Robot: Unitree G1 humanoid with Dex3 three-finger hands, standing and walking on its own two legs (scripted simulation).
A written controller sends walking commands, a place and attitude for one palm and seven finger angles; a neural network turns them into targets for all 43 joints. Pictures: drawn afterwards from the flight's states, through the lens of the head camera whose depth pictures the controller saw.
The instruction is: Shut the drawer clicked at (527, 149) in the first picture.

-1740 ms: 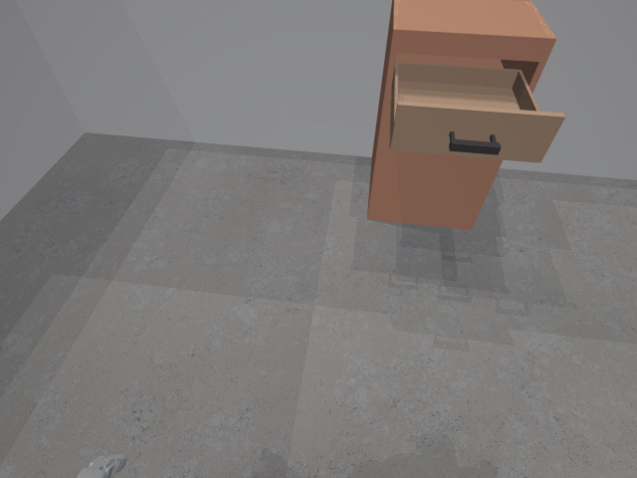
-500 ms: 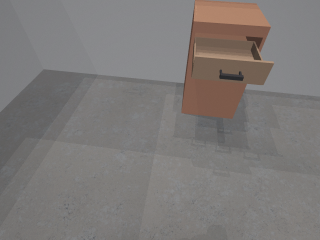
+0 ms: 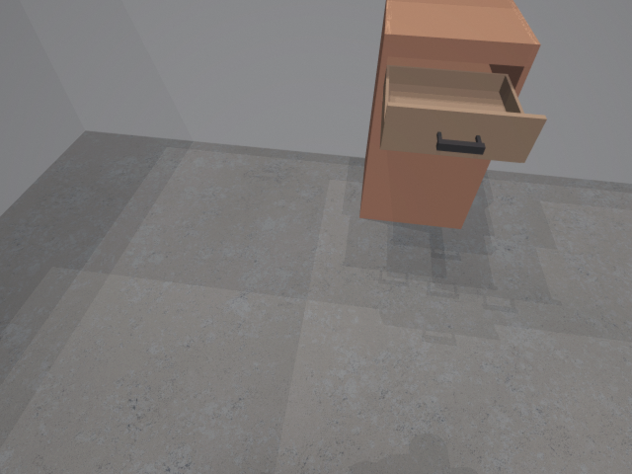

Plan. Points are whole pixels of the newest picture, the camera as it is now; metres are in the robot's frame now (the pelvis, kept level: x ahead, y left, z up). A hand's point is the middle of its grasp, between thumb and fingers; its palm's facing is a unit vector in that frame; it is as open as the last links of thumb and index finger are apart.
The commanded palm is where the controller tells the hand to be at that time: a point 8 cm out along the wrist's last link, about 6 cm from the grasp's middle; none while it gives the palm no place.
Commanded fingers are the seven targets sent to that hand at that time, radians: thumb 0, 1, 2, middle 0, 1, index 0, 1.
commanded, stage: walk to a spot facing it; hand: left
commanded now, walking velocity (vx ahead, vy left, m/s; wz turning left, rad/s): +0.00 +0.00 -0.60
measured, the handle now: (459, 142) +0.96 -0.32 -0.12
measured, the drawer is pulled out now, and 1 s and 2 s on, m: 0.30 0.30 0.30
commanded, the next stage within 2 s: none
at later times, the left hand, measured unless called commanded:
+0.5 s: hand out of the picture +0.05 +0.20 -0.18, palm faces -0.17 -0.96 -0.22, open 7.4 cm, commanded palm none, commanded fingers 0.00 0.90 0.90 -0.20 -0.30 -0.20 -0.30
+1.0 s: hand out of the picture +0.13 +0.14 -0.16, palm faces -0.49 -0.84 -0.25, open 7.4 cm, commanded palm none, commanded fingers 0.00 0.90 0.90 -0.20 -0.30 -0.20 -0.30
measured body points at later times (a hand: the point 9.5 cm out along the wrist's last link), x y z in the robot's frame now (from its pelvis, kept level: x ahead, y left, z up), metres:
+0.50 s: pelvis -0.03 +0.02 -0.01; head +0.00 +0.02 +0.43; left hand +0.06 +0.25 -0.16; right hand +0.02 -0.26 -0.15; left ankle -0.01 +0.14 -0.73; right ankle +0.00 -0.12 -0.75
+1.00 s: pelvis -0.04 +0.00 -0.02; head -0.04 -0.01 +0.43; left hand +0.15 +0.18 -0.14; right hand -0.17 -0.24 -0.16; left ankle +0.01 +0.13 -0.69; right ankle -0.12 -0.08 -0.75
